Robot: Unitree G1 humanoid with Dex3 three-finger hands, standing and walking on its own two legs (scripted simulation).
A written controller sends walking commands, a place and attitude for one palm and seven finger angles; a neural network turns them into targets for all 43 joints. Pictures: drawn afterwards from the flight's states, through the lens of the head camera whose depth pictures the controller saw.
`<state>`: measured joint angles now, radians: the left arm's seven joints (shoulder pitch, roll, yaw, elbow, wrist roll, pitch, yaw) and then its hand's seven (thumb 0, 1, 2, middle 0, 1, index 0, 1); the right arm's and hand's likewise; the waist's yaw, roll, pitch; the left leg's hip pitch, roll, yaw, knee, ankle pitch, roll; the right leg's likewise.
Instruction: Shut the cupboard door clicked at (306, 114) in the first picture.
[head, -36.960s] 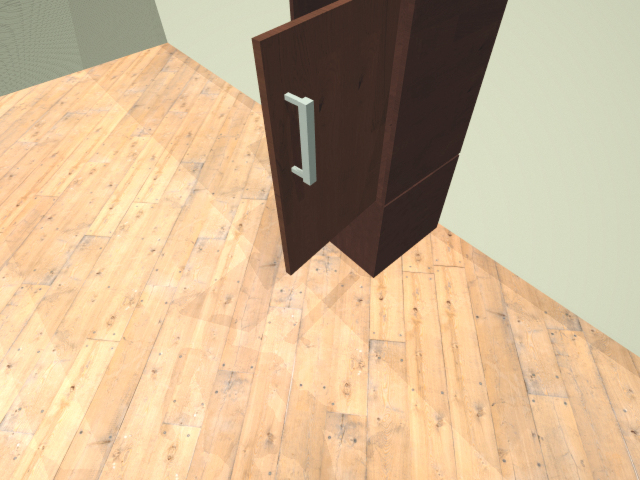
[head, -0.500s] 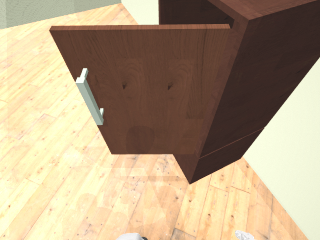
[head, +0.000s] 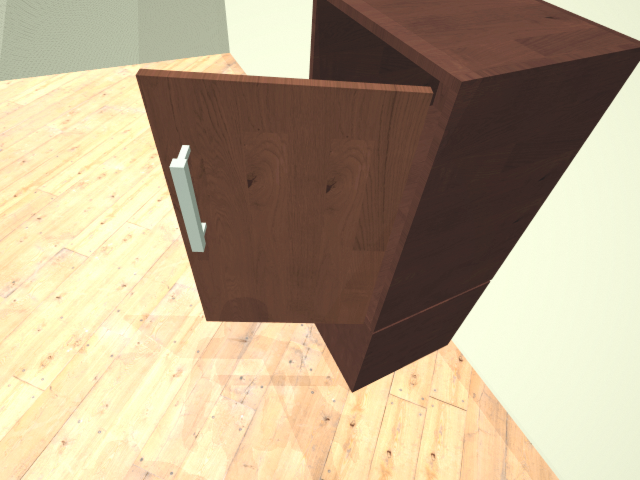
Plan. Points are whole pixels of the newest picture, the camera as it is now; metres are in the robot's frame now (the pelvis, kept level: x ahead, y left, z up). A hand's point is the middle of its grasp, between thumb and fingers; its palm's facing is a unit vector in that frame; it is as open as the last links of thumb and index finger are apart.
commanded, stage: come to a stop and stand still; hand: left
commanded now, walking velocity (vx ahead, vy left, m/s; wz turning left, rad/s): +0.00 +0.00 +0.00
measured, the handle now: (192, 201) +0.48 +0.24 +0.06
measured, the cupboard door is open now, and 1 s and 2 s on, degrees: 64 64 64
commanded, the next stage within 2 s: look again from close up in 0.28 s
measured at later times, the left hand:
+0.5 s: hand out of the picture -0.03 +0.18 -0.18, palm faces +0.01 -0.98 -0.18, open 7.4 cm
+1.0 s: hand out of the picture +0.03 +0.18 -0.17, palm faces +0.01 -0.97 -0.23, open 7.4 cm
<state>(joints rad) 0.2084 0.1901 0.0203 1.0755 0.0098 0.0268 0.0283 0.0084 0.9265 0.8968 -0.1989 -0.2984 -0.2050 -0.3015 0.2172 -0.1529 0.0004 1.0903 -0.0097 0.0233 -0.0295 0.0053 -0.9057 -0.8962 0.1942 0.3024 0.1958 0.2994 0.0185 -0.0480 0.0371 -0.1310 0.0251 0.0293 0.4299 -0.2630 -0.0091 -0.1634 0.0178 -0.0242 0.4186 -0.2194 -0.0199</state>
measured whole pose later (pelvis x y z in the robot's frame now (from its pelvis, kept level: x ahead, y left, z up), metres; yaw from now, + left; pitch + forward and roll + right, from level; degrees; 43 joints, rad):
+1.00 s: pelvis +0.00 +0.00 +0.00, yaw +0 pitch -1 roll +1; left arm 0.24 0.17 -0.01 1.10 0.01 -0.02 0.04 0.01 0.91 0.90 -0.20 -0.30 -0.20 -0.30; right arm 0.27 -0.19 0.02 1.09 -0.01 -0.03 -0.03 0.01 -0.91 -0.90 0.19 0.30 0.20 0.30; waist 0.00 0.02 0.04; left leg -0.16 0.01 0.04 0.45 -0.27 0.00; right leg -0.22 0.00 -0.01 0.49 -0.26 -0.01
